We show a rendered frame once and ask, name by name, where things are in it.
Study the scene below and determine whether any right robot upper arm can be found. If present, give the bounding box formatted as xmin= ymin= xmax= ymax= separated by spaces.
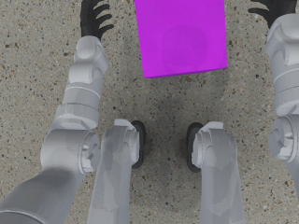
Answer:
xmin=268 ymin=114 xmax=299 ymax=202

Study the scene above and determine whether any right robot forearm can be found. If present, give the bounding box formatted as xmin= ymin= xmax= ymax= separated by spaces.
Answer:
xmin=265 ymin=13 xmax=299 ymax=117

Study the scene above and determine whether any left robot upper arm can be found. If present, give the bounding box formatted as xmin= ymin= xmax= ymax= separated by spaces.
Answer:
xmin=0 ymin=129 xmax=101 ymax=224

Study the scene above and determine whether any left robot shin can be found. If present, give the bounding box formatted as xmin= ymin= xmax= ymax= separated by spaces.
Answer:
xmin=101 ymin=119 xmax=139 ymax=164

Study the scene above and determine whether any robot right foot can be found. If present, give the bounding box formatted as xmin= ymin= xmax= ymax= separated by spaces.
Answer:
xmin=186 ymin=122 xmax=204 ymax=173

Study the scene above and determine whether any carton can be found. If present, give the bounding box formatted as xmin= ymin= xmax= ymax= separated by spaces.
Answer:
xmin=135 ymin=0 xmax=227 ymax=78

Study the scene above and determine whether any left robot hand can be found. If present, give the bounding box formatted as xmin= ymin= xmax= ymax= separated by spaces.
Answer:
xmin=79 ymin=0 xmax=114 ymax=41

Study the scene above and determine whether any right robot hand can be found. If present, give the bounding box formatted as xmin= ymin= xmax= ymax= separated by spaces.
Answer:
xmin=248 ymin=0 xmax=297 ymax=29

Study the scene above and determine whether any left robot forearm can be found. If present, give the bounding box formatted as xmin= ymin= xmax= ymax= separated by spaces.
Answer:
xmin=40 ymin=35 xmax=108 ymax=166

